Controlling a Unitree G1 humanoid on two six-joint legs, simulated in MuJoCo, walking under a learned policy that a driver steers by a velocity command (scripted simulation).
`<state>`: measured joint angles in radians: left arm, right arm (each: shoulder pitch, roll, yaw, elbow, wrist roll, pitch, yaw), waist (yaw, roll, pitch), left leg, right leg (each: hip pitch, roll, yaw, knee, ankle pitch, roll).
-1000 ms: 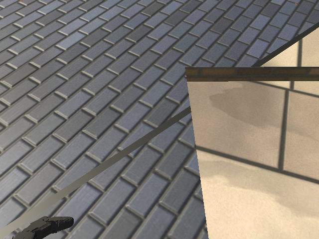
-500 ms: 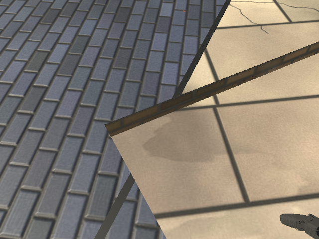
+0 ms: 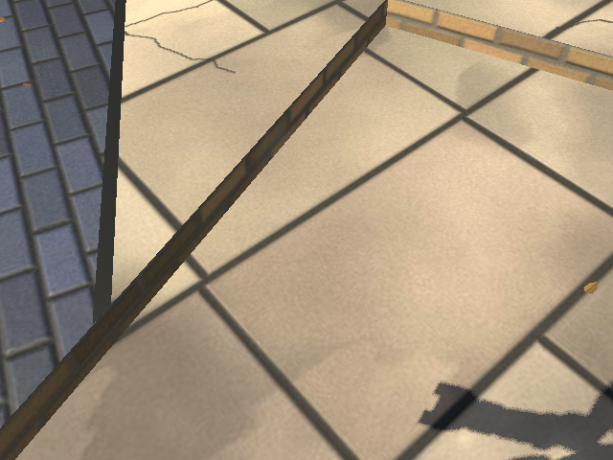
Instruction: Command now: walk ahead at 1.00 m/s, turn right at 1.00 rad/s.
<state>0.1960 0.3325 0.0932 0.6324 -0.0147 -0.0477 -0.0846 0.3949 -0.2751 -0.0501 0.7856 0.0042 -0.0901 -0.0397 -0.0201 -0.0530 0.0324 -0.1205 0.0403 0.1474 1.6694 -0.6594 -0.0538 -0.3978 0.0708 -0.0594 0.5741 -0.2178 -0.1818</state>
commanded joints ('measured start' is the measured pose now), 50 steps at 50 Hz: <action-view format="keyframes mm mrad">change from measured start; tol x64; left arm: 1 495 129 40 100 2 -1 18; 50 95 -12 -20 123 28 -65 83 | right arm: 1 -200 -60 31 -295 32 -110 14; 50 -207 27 34 -274 39 81 63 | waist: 1 175 -18 -388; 50 13 -30 10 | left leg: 1 -1042 -63 -273 352 -8 43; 10 -67 61 -150 -826 1089 -29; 17 83 -87 -93 -976 598 163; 20 455 225 -1078 -1441 -209 384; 38 -198 -43 -543 -872 852 147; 40 -696 -88 -359 -269 116 110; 50 -852 121 -212 -75 308 95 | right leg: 1 1052 -319 747 -149 121 -373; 9 -514 -29 248 -363 -116 -58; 17 265 -189 111 430 1115 61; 19 -368 62 215 1004 -211 124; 33 113 -15 162 -66 350 249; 40 1036 -528 1035 -235 -537 -64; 50 409 -359 174 -335 407 30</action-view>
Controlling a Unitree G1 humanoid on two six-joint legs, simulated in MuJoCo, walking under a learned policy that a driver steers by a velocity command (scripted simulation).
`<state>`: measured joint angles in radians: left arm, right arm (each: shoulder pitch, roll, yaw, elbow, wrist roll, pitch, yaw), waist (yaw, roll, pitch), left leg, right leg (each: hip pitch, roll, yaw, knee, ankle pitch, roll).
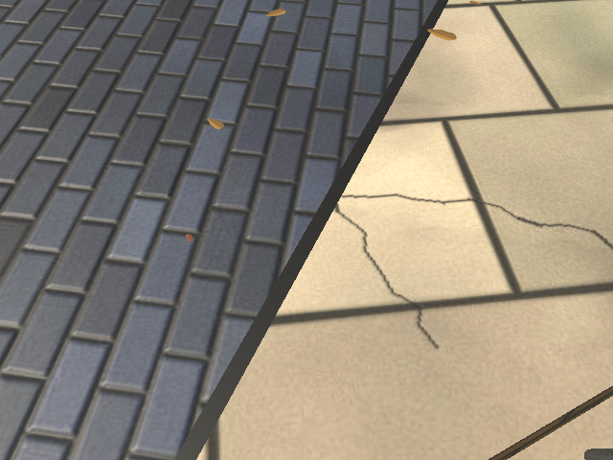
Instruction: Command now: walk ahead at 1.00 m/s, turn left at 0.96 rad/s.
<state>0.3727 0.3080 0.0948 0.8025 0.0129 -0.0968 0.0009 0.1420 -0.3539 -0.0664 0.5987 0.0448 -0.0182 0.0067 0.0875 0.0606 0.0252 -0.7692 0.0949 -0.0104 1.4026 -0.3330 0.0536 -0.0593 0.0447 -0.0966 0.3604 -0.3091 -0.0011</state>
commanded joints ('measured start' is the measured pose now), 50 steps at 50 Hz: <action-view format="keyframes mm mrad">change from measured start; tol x64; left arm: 1 -55 6 -29 -25 2 -10 -2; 50 158 32 -32 -34 -57 21 5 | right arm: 1 37 113 57 -98 7 18 19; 50 -371 56 29 -189 -41 -145 -7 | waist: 1 -100 -151 40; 13 -279 378 -615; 50 20 -154 33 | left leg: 1 -329 54 -52 395 -82 -21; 5 -723 21 0 496 -239 13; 10 465 -209 292 -41 -171 113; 13 1193 118 -1054 -1029 -215 444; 21 157 -59 -211 -1123 45 185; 32 934 63 111 -699 1343 39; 34 133 -210 -25 153 -198 -54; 50 392 -186 -39 -880 480 -111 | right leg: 1 113 -361 206 -105 542 -156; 6 158 -271 -46 -70 822 -33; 10 -93 -358 -76 225 2358 -101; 13 -668 46 292 1302 135 -68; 30 -438 21 -81 199 434 -66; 34 427 -144 529 274 41 -297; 50 -261 -7 546 -136 304 -186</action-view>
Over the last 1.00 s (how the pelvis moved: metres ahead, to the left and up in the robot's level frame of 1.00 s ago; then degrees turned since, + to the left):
0.93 0.08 0.01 27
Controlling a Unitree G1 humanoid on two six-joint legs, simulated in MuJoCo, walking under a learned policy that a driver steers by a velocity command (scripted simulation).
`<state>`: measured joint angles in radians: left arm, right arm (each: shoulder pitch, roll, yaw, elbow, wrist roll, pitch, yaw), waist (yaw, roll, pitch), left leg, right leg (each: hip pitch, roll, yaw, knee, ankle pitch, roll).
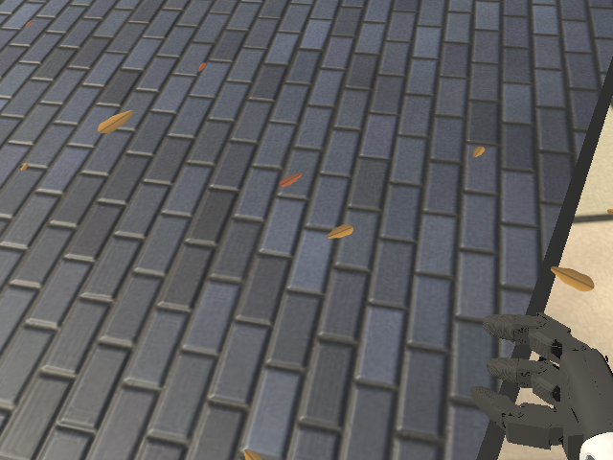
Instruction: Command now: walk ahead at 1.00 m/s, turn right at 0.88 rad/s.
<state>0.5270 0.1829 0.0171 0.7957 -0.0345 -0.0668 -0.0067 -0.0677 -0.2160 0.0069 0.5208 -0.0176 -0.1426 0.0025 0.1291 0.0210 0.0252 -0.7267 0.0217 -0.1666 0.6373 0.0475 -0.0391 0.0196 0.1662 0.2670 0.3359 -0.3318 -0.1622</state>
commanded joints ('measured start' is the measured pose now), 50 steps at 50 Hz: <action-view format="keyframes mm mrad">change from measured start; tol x64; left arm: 1 7 149 47 -14 -13 -6 16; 50 -348 163 52 -116 37 -30 10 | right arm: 1 -166 -99 -57 -117 34 -22 -4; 50 668 -395 -172 235 70 154 35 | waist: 1 -26 -126 23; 50 -336 325 -37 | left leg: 1 378 -112 99 -164 98 -14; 7 1448 463 -766 -217 -566 335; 23 467 178 0 -574 -75 232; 27 414 123 63 63 431 122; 31 -189 52 48 861 -393 81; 50 929 -22 35 31 -116 313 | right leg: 1 -282 -134 197 -80 362 -12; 5 -193 -141 185 439 807 58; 8 -867 -154 -37 1166 -137 99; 23 -458 -222 -234 319 406 139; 30 439 -580 576 -52 -446 -61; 48 -7 -424 -527 303 1334 103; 50 -506 -148 -454 1127 -67 183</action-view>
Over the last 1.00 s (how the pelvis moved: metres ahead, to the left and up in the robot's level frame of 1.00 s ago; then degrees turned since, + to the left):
0.95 0.16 0.12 2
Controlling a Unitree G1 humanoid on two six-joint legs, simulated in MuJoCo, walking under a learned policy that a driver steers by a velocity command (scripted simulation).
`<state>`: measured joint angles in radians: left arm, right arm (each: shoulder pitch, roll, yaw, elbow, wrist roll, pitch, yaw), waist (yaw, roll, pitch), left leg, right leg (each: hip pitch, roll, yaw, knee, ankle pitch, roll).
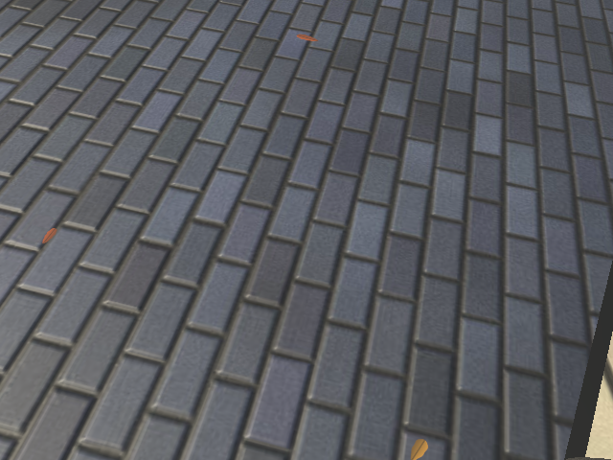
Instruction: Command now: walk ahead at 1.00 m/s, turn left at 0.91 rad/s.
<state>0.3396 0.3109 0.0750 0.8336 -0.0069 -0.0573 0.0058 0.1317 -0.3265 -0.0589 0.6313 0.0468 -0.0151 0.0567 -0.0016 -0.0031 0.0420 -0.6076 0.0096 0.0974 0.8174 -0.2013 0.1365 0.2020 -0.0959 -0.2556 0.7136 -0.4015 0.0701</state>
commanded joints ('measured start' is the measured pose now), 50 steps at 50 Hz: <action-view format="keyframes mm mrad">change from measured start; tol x32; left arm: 1 7 -31 -41 -238 -7 -86 -15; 16 -442 1 -33 -271 19 -70 -49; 21 19 133 27 -154 8 -78 -65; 50 -43 203 74 -266 -14 115 20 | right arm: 1 354 -288 -75 36 -28 -12 -12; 50 -127 -53 -32 -50 -70 -16 -89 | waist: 1 -9 502 -303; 4 -33 -55 -77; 20 73 85 -150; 22 -45 -328 -308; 26 7 76 -178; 50 49 94 -102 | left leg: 1 1010 191 -917 -430 -365 350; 3 808 223 -1005 -628 -519 229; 10 263 11 -382 -486 692 120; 20 498 33 -225 -82 712 -65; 22 51 -207 -179 645 -437 -205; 24 -85 -116 -302 752 -308 -185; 50 454 242 -469 -489 142 54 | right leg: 1 -1002 211 333 968 -222 -59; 14 -568 136 219 -143 737 -21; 20 -415 173 234 -258 623 -117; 22 34 -190 881 -241 1085 -359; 26 -305 -104 936 -448 106 -345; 44 -395 109 939 -348 161 -191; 50 -769 200 494 415 -69 0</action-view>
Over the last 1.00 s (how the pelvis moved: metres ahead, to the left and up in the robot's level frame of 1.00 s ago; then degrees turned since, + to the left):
0.89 -0.09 -0.05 8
